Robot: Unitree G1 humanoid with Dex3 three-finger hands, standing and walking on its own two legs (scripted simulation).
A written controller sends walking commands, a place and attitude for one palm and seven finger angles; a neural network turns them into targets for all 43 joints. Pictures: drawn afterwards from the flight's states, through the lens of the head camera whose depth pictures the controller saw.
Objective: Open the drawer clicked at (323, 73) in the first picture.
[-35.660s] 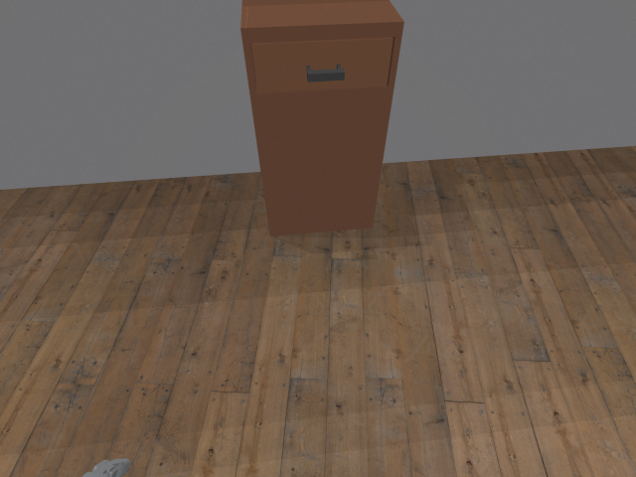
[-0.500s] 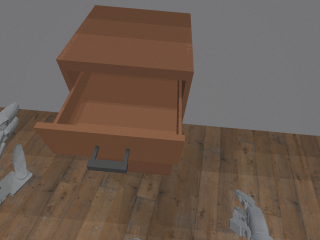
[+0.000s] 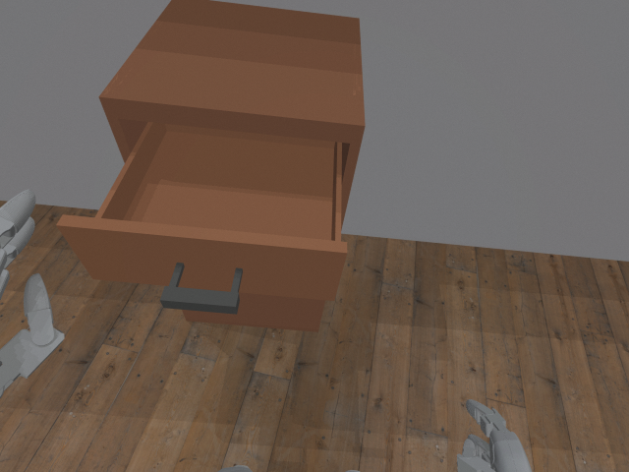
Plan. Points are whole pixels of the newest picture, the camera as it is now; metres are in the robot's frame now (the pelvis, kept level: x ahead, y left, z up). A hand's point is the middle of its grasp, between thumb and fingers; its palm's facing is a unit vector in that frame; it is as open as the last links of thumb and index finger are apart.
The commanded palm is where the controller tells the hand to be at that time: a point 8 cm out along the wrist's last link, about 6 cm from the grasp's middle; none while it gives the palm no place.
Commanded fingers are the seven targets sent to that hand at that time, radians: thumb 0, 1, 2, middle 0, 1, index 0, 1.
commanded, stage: step back with the hand held close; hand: left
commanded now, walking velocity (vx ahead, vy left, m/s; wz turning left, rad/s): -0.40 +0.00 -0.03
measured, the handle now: (204, 286) +0.37 +0.17 -0.03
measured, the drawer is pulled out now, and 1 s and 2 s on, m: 0.24 0.24 0.24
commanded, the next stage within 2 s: stop stepping back and stand still in 0.26 s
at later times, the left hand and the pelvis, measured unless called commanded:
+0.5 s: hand out of the picture +0.08 +0.19 +0.16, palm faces +0.25 -0.84 -0.48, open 7.4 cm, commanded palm +0.03 +0.25 +0.19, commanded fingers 0.00 0.90 0.90 -0.20 -0.30 -0.20 -0.30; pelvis -0.11 -0.03 +0.01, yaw -2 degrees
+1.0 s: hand out of the picture +0.02 +0.20 +0.17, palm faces +0.36 -0.83 -0.42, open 7.4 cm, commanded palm -0.04 +0.25 +0.19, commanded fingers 0.00 0.90 0.90 -0.20 -0.30 -0.20 -0.30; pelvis -0.17 -0.03 +0.01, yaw +0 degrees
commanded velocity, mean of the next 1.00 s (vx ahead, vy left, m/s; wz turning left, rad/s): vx -0.03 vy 0.03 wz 0.00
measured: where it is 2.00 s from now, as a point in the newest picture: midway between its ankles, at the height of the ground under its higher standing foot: outside the picture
